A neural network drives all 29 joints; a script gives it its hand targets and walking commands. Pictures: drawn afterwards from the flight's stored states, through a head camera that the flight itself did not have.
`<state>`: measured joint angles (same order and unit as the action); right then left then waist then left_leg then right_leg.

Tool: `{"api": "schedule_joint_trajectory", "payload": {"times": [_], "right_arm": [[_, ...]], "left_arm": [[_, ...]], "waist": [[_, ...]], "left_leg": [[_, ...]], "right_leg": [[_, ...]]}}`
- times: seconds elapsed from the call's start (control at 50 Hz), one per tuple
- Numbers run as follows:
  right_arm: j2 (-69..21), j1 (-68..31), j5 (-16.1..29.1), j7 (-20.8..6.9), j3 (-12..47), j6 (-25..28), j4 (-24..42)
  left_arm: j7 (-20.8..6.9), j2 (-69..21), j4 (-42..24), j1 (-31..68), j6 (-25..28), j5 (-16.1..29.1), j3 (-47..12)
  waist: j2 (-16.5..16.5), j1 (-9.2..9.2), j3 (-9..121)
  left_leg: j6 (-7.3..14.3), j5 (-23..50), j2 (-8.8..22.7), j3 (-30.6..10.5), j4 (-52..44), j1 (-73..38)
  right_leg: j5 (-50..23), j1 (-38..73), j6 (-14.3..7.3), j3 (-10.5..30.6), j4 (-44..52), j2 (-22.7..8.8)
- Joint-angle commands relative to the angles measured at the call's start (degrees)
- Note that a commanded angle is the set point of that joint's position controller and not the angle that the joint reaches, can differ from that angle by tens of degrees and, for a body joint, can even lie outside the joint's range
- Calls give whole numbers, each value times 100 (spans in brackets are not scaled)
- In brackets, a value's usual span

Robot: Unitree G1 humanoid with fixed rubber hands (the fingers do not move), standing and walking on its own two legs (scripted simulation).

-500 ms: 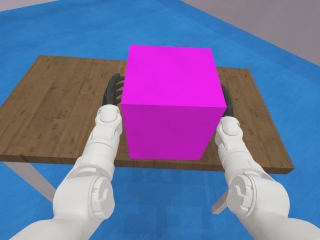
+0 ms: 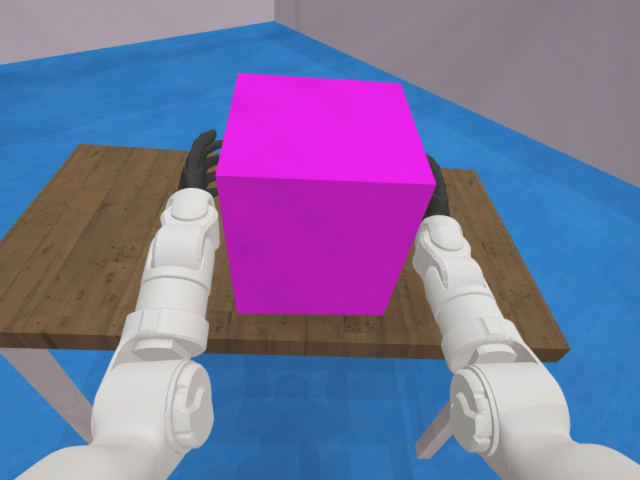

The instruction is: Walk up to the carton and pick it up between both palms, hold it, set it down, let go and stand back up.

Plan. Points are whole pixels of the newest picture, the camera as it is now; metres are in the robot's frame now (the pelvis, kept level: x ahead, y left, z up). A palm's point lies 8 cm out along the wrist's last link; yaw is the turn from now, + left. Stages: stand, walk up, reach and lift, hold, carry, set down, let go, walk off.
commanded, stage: reach and lift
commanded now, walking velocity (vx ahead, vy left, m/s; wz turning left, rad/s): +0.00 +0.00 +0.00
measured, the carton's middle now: (315, 202) +0.43 -0.02 +0.15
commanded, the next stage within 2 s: hold in 1.88 s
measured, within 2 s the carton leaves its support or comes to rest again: neither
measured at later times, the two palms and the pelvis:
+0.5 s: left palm (172, 185) +0.38 +0.15 +0.20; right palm (425, 221) +0.36 -0.14 +0.17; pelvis -0.01 +0.04 +0.00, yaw -1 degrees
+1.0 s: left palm (161, 175) +0.38 +0.16 +0.22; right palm (426, 204) +0.36 -0.14 +0.20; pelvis -0.01 +0.04 +0.00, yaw -1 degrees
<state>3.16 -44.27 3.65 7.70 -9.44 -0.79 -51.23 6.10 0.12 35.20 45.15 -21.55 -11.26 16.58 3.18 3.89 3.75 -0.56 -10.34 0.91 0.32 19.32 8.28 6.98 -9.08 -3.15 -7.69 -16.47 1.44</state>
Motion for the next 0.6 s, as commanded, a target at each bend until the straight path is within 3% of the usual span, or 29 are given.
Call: {"api": "schedule_joint_trajectory", "payload": {"times": [0.0,0.14,0.3,0.52,0.58], "right_arm": [[-2939,-5521,55,-554,1353,118,1858],[-2756,-5632,177,-640,1187,-159,1932],[-2819,-5955,432,-697,1430,-303,2431],[-3000,-6296,828,-664,1844,-695,2879],[-3099,-6329,924,-616,1964,-803,3001]], "left_arm": [[-964,-3430,-1098,4281,-89,298,-1977],[-974,-3569,-1274,4294,-606,239,-2045],[-880,-3800,-1724,4495,-875,402,-2403],[-785,-3892,-1850,4413,-1275,551,-2505],[-783,-3901,-1944,4458,-1327,625,-2563]], "waist": [[-285,129,2653],[-553,311,2433],[-677,333,2623],[-507,57,2479],[-460,56,2618]], "left_leg": [[-37,914,-265,-21,-219,-430],[-175,1309,-205,-78,-84,-1024],[-260,1719,-114,-163,90,-1459],[-139,1557,-52,-185,67,-1296],[-121,1650,-77,-173,116,-1303]], "right_leg": [[-1862,1974,644,322,-131,-176],[-1231,1465,495,153,45,-4],[-1003,1136,394,110,78,114],[-694,1150,337,268,114,171],[-884,1265,354,323,91,181]]}}
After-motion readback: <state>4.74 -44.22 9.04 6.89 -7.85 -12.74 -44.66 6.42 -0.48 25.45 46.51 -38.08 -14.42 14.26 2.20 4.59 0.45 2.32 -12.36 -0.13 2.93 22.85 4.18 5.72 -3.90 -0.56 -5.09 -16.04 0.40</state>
